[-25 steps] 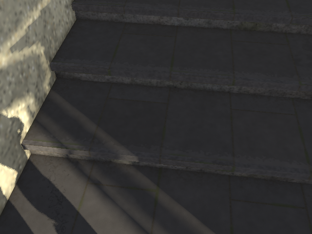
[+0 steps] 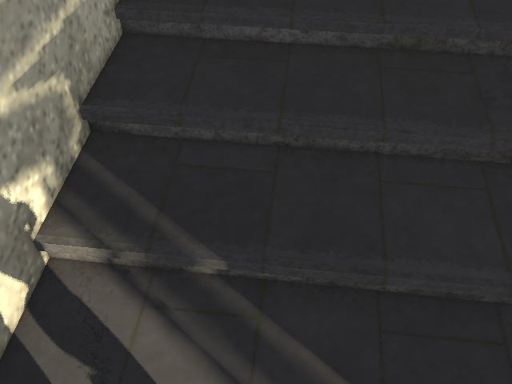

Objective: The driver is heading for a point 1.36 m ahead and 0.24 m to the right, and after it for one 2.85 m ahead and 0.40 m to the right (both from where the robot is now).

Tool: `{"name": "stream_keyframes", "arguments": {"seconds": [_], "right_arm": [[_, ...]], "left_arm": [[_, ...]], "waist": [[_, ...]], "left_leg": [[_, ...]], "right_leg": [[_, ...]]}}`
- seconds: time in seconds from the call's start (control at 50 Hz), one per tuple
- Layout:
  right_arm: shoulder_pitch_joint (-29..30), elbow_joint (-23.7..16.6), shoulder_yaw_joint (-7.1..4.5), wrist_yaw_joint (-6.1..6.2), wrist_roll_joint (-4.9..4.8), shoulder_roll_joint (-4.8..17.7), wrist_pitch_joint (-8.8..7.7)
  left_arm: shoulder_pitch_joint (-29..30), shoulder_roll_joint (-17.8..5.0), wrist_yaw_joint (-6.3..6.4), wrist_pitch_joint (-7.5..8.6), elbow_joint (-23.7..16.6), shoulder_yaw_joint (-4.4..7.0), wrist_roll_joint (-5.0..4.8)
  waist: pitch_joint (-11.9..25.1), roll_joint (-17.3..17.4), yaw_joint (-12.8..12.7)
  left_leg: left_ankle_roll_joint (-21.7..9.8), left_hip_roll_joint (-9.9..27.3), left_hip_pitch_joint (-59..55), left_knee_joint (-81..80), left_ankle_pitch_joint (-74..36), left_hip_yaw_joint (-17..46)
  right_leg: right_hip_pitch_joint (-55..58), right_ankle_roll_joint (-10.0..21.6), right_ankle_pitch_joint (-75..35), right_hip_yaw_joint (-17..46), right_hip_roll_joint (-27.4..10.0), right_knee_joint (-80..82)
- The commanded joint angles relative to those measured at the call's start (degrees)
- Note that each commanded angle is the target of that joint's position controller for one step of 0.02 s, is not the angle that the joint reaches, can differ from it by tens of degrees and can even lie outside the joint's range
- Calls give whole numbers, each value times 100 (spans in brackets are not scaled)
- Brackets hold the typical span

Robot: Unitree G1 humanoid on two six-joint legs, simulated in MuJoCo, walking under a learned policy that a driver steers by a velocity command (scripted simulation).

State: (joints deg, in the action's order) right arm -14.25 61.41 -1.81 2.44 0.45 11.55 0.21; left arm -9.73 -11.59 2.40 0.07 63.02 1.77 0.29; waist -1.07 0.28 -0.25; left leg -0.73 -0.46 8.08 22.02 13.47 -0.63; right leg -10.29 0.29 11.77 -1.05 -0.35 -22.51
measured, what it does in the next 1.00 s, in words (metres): climbs: left foot 0.11 m higher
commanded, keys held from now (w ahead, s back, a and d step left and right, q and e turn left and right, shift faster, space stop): no key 0.06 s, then w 0.94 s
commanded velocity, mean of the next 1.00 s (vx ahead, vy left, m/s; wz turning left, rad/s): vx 0.35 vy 0.00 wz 0.00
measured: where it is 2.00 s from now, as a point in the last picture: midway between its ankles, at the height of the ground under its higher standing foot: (283, 202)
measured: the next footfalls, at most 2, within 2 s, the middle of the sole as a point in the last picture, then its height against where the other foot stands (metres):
left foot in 0.82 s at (229, 381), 0.11 m higher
right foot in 1.48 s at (330, 218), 0.11 m higher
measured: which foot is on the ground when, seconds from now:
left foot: down 0.00-0.36, up 0.38-0.80, down 0.82-1.00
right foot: down 0.00-0.82, up 0.84-1.00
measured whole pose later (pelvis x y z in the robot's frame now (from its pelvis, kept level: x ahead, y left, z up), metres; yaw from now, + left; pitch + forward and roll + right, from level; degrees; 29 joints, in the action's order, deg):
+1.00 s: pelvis +0.38 +0.02 +0.08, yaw -1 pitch +2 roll +2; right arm -15.5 56.1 -0.9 -2.9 1.4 12.9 -6.1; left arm -11.8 -14.5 -1.3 4.9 49.0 0.9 -1.4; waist 2.3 -2.2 0.3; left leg -4.9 -1.0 24.8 37.2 14.3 -10.2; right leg -35.3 9.7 11.2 6.6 -0.4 -95.0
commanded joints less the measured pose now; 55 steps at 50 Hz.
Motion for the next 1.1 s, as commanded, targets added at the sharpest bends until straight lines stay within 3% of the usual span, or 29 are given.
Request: {"name": "stream_keyframes", "arguments": {"seconds": [0.02,0.06,0.12,0.16,0.22,0.28,0.34,0.36,0.38,0.4,0.42,0.5,0.6,0.64,0.68,0.7,0.72,0.74,0.78,0.8,0.82,0.84,0.86,0.88,0.9,0.92,0.96,1.02,1.1], "right_arm": [[-261,-96,-98,20,0,599,-53],[-294,-69,-92,22,0,573,-65],[-486,17,-156,62,-80,687,-38],[-651,-13,-194,84,-119,749,-67],[-1146,64,-329,48,-174,1081,-207],[-728,-176,-316,18,-170,1007,-262],[-82,-503,-251,-86,-240,890,-239],[37,-586,-166,-155,-189,662,-306],[19,-736,-76,-149,-174,342,-419],[16,-695,-71,-199,-250,410,-505],[110,-737,-45,-291,-353,400,-581],[150,-751,-35,-458,-246,383,-590],[882,-1349,294,-459,-277,-241,-433],[1490,-1967,485,-456,-226,-316,-529],[2297,-2586,617,-479,-101,-255,-689],[2569,-2803,711,-542,-21,-267,-729],[2564,-2807,645,-538,-58,-132,-727],[2276,-2830,546,-484,-89,-40,-754],[1023,-2652,177,-432,-279,723,-762],[249,-2461,19,-415,-309,993,-677],[-611,-2138,-145,-418,-144,1401,-592],[-1313,-1593,-286,-469,120,1933,-546],[-1442,-1512,-157,-362,281,1406,-452],[-802,-1448,-63,-400,141,1009,-488],[-444,-1250,79,-499,-40,451,-552],[-240,-1018,166,-545,5,92,-631],[-15,-689,211,-578,188,-204,-722],[-129,-451,141,-555,8,30,-781],[-227,-426,120,-342,31,497,-867]], "left_arm": [[-91,-630,32,30,-131,95,6],[-140,-600,45,32,-114,87,2],[-290,-655,79,10,-49,126,-75],[-177,-626,60,80,-145,123,-109],[74,-341,-96,304,-337,51,-118],[-219,-367,-244,389,-322,49,-226],[-1261,-482,-213,414,146,155,-114],[-2208,-786,-187,421,302,251,-58],[-2986,-1457,-214,442,393,386,-40],[-2797,-1093,-213,548,371,253,-16],[-2317,-836,-214,595,214,167,-29],[-1911,-163,-340,447,16,-142,90],[-2620,-213,-112,310,224,-262,117],[-2460,-212,-27,281,87,-294,71],[-2571,-196,84,280,53,-319,-17],[-2418,-442,121,298,-96,-242,-95],[-2405,-556,84,366,-160,-208,-128],[-2513,-767,26,474,-110,-194,-158],[-2728,-1174,-88,486,17,-127,18],[-2459,-1264,-138,379,-10,-96,90],[-2154,-1155,-74,382,-242,-89,142],[-2904,124,-179,540,-381,-298,119],[-2702,-261,-432,806,-257,-143,140],[-1962,-276,-510,819,-708,-40,-132],[-1140,-127,-481,747,-1112,-122,-156],[-532,-103,-439,676,-1459,-130,-132],[-695,-52,-400,484,-1632,-165,-204],[-804,148,-351,350,-1728,-326,-173],[32,-439,-349,355,-2009,-220,65]], "waist": [[-15,-34,-1],[-8,-16,-7],[-122,61,20],[-528,210,122],[-522,1036,275],[-618,826,-61],[-503,194,-584],[-57,-733,-916],[319,-2053,-1003],[50,-1171,-767],[-424,-689,-545],[-607,-276,-111],[-979,-599,-170],[-1134,-343,-87],[-1026,-95,-205],[-759,176,-181],[-553,134,-191],[-53,-507,59],[901,-1803,902],[1217,-2198,1447],[1647,-1889,1720],[2799,1594,917],[3343,1313,1023],[2107,958,681],[1185,188,483],[573,-209,305],[251,48,-161],[-73,48,-477],[98,372,-350]], "left_leg": [[-197,275,335,-416,-895,197],[-198,271,350,-431,-832,192],[-408,168,571,-403,1550,224],[-698,494,773,-501,2806,747],[-1358,1687,123,-1304,3235,2446],[-1320,1841,561,-1297,2805,2416],[-783,712,2010,-13,1218,791],[-499,221,2808,1884,308,123],[-190,-335,3980,3682,1308,-254],[-190,-68,4434,5236,1481,366],[-280,171,5076,6040,1021,551],[-268,624,5198,6717,59,204],[21,708,7186,9182,1073,-92],[27,889,7814,8820,1124,-124],[37,1005,7126,7329,450,-498],[-84,1073,5250,5773,-262,-686],[-193,773,3623,4907,-615,-1081],[-305,324,2482,4640,-516,-1300],[-624,-421,1275,3921,132,-1487],[-851,-412,885,2895,-97,-1047],[-1135,234,-353,2566,-183,457],[-2264,2079,-2262,865,-141,4073],[-2151,2309,-2071,-443,-268,5698],[-1736,2271,-1041,-479,67,4723],[-1388,2081,-78,-281,404,3684],[-1210,1863,802,-298,371,2690],[-989,1434,1424,-534,444,1589],[-871,1045,1584,-919,130,515],[-1028,851,1514,-1519,-1168,-103]], "right_leg": [[205,244,-876,202,-228,266],[203,246,-813,209,-232,284],[-165,353,1483,55,-12,35],[-992,428,2422,151,-53,-318],[-1880,345,1244,-152,48,-1720],[-1694,500,1664,111,-269,-2012],[863,471,440,-294,182,-255],[1954,707,687,1087,-677,299],[2555,1488,1280,3561,-1986,1156],[2198,1780,1922,4211,-2310,1322],[1963,1674,2012,3652,-2202,1296],[1096,1187,157,1644,-1416,1341],[910,1402,-634,1287,-1606,1330],[743,1132,-424,970,-1432,1305],[147,905,-649,713,-1234,1641],[-757,947,-776,480,-1301,2458],[-1237,1015,-1464,264,-1163,2777],[-842,1017,-4169,113,-1134,2354],[811,843,-8892,-16,-1284,510],[1511,632,-9476,12,-1297,-598],[750,491,-7924,351,-1185,-2156],[-1326,225,-1132,586,411,-4743],[-1491,296,357,1810,722,-6636],[-2159,367,367,1679,567,-7409],[-2600,517,350,1126,218,-7793],[-2887,713,209,972,-61,-7784],[-2889,1084,66,1034,-318,-7773],[-3538,1089,-371,1111,-380,-6720],[-3361,420,-1471,323,-591,-4916]]}}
